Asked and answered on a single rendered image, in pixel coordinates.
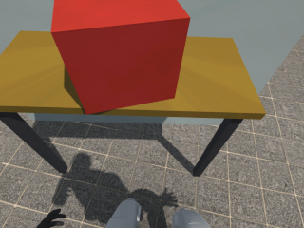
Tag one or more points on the carton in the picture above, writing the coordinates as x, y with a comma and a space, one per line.
121, 53

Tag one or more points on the left robot thigh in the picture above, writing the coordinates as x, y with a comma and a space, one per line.
127, 215

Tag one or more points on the table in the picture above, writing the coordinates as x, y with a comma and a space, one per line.
213, 83

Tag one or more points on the robot left hand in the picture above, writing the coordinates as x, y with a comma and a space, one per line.
48, 222

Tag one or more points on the right robot thigh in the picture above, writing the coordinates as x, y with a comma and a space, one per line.
185, 218

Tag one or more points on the robot thigh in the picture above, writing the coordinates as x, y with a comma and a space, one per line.
185, 218
127, 215

